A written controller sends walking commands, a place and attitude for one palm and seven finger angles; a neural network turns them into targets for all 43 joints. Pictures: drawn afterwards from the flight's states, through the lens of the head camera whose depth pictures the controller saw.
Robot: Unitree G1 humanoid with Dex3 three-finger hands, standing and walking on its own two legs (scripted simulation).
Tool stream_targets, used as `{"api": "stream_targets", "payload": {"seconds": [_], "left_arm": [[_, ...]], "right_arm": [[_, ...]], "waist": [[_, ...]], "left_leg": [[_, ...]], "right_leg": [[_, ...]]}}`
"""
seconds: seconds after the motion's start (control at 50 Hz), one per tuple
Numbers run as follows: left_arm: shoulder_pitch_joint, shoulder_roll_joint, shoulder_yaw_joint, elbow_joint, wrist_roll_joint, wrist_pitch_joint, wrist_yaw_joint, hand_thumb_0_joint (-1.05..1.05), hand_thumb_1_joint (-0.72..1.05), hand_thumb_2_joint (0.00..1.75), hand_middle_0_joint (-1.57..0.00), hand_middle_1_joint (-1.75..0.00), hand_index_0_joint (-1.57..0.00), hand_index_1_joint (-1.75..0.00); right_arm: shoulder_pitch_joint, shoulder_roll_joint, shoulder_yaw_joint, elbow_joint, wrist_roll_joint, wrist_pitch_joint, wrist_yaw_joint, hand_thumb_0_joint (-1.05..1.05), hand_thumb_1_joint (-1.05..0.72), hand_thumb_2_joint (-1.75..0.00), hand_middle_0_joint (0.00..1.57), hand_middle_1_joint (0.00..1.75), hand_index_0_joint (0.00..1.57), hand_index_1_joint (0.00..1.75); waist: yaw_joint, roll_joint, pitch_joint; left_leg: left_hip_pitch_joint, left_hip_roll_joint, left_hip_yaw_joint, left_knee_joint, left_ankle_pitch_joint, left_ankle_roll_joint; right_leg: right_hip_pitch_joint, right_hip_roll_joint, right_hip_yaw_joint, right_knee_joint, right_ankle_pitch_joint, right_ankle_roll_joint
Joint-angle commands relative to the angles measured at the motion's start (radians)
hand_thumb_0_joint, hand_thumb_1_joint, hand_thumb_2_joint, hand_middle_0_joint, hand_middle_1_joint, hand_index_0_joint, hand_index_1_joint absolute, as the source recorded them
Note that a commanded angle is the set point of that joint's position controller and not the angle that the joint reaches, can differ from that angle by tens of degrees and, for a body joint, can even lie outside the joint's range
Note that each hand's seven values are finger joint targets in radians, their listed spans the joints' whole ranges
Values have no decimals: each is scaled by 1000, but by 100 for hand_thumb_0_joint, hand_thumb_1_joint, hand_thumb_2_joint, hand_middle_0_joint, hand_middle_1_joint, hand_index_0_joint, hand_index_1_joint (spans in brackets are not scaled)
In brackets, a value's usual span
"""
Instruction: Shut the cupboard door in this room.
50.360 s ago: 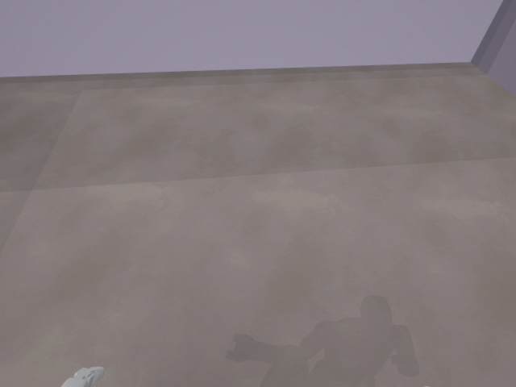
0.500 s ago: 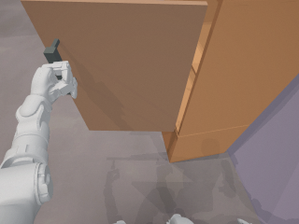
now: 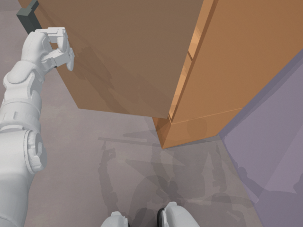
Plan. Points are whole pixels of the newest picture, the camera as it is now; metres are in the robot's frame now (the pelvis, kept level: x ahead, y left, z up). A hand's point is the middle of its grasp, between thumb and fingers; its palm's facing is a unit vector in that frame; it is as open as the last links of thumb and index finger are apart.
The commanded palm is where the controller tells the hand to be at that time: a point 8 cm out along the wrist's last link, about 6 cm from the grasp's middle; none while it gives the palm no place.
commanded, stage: push the door shut along its arc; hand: left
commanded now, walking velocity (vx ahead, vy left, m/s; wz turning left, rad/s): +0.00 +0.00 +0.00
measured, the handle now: (44, 36) +0.59 +0.23 +0.12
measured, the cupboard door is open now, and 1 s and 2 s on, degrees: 69 58 52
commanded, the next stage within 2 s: pull the fist back off the door in 0.88 s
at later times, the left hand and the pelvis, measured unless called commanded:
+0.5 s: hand (83, 40) +0.56 +0.13 +0.13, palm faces -0.34 -0.94 -0.01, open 3.1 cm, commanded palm +0.57 +0.17 +0.12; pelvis +0.03 +0.00 +0.00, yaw -1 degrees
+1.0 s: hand (97, 32) +0.59 +0.09 +0.13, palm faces -0.37 -0.93 -0.03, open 3.5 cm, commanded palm +0.62 +0.12 +0.12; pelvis +0.01 -0.01 -0.02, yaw -1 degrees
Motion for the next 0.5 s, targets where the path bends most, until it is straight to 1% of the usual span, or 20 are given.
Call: {"api": "stream_targets", "payload": {"seconds": [0.0,0.02,0.04,0.06,0.08,0.1,0.12,0.14,0.16,0.2,0.22,0.24,0.26,0.3,0.34,0.36,0.38,0.42,0.44,0.48], "left_arm": [[-569,203,22,-212,-12,-61,-17,0,90,90,-130,-150,-130,-150],[-559,202,28,-204,-15,-61,-16,0,90,90,-130,-150,-130,-150],[-567,239,52,-200,-7,-59,-14,0,90,90,-130,-150,-130,-150],[-558,237,51,-184,-4,-54,-14,0,90,90,-130,-150,-130,-150],[-553,260,71,-186,0,-51,-11,0,90,90,-130,-150,-130,-150],[-554,253,61,-164,7,-45,-10,0,90,90,-130,-150,-130,-150],[-574,271,78,-182,1,-52,-6,0,90,90,-130,-150,-130,-150],[-550,291,93,-159,16,-47,-5,0,90,90,-130,-150,-130,-150],[-559,309,102,-164,22,-46,-3,0,90,90,-130,-150,-130,-150],[-538,300,97,-166,27,-40,-8,0,90,90,-130,-150,-130,-150],[-541,305,102,-188,20,-49,-12,0,90,90,-130,-150,-130,-150],[-521,329,122,-180,30,-47,-16,0,90,90,-130,-150,-130,-150],[-526,290,87,-180,29,-41,-24,0,90,90,-130,-150,-130,-150],[-563,270,70,-203,24,-36,-36,0,90,90,-130,-150,-130,-150],[-570,273,79,-218,16,-37,-45,0,90,90,-130,-150,-130,-150],[-575,263,65,-207,17,-32,-50,0,90,90,-130,-150,-130,-150],[-594,225,34,-202,14,-25,-55,0,90,90,-130,-150,-130,-150],[-644,187,4,-239,0,-27,-60,0,90,90,-130,-150,-130,-150],[-644,205,16,-220,4,-22,-61,0,90,90,-130,-150,-130,-150],[-684,192,-7,-177,6,-9,-61,0,90,90,-130,-150,-130,-150]], "right_arm": [[157,-182,-62,-53,0,-16,-14,0,-90,-90,20,30,20,30],[164,-181,-61,-55,-2,-16,-14,0,-90,-90,20,30,20,30],[165,-185,-62,-51,-4,-13,-13,0,-90,-90,20,30,20,30],[170,-185,-61,-55,-4,-9,-11,0,-90,-90,20,30,20,30],[175,-187,-62,-60,-5,-5,-10,0,-90,-90,20,30,20,30],[175,-185,-60,-62,-6,0,-9,0,-90,-90,20,30,20,30],[184,-184,-59,-66,-8,0,-12,0,-90,-90,20,30,20,30],[185,-185,-60,-68,-9,5,-8,0,-90,-90,20,30,20,30],[190,-187,-62,-69,-10,10,-9,0,-90,-90,20,30,20,30],[196,-183,-63,-80,-13,16,-6,0,-90,-90,20,30,20,30],[203,-181,-63,-83,-13,18,-9,0,-90,-90,20,30,20,30],[206,-186,-67,-82,-14,24,-8,0,-90,-90,20,30,20,30],[203,-183,-68,-83,-15,28,-5,0,-90,-90,20,30,20,30],[206,-183,-73,-79,-15,33,-7,0,-90,-90,20,30,20,30],[212,-185,-77,-73,-16,36,-8,0,-90,-90,20,30,20,30],[212,-187,-77,-68,-15,38,-9,0,-90,-90,20,30,20,30],[212,-183,-77,-62,-15,39,-10,0,-90,-90,20,30,20,30],[217,-180,-79,-52,-16,34,-14,0,-90,-90,20,30,20,30],[214,-184,-80,-41,-19,34,-13,0,-90,-90,20,30,20,30],[214,-184,-74,-26,-18,34,-16,0,-90,-90,20,30,20,30]], "waist": [[-53,117,-474],[-52,110,-476],[-51,119,-472],[-51,100,-469],[-47,100,-478],[-52,92,-460],[-49,102,-473],[-41,109,-487],[-48,101,-489],[-42,98,-509],[-40,109,-531],[-34,100,-551],[-43,102,-542],[-57,100,-536],[-52,117,-563],[-61,114,-544],[-74,111,-523],[-88,123,-532],[-83,142,-537],[-108,124,-474]], "left_leg": [[322,7,-96,-100,325,-9],[322,4,-92,-93,348,-5],[321,9,-93,-91,350,-10],[308,9,-93,-89,359,-9],[301,9,-91,-88,365,-9],[281,7,-87,-86,360,-8],[284,4,-86,-81,391,-7],[287,6,-85,-77,397,-10],[284,9,-84,-72,410,-9],[277,7,-74,-66,433,-7],[293,6,-73,-62,481,-8],[307,11,-77,-56,506,-12],[307,10,-75,-56,511,-11],[319,12,-74,-53,506,-9],[352,12,-76,-48,537,-11],[352,15,-80,-47,537,-10],[358,15,-82,-48,533,-9],[389,14,-79,-40,554,-5],[396,14,-84,-38,551,-10],[359,13,-84,-40,494,-6]], "right_leg": [[139,33,41,-64,196,-18],[140,35,39,-62,208,-19],[133,36,41,-60,213,-17],[141,37,40,-56,224,-16],[149,37,41,-56,231,-16],[152,37,40,-53,236,-15],[165,39,37,-44,257,-19],[166,40,41,-44,264,-16],[164,39,43,-41,281,-14],[190,40,46,-38,316,-13],[206,41,41,-29,349,-16],[206,43,45,-27,368,-14],[198,45,44,-28,376,-12],[184,46,44,-36,374,-9],[186,49,44,-37,388,-11],[166,49,40,-37,383,-12],[143,50,37,-41,371,-10],[134,52,32,-45,377,-12],[118,53,36,-44,371,-11],[88,52,32,-51,338,-11]]}}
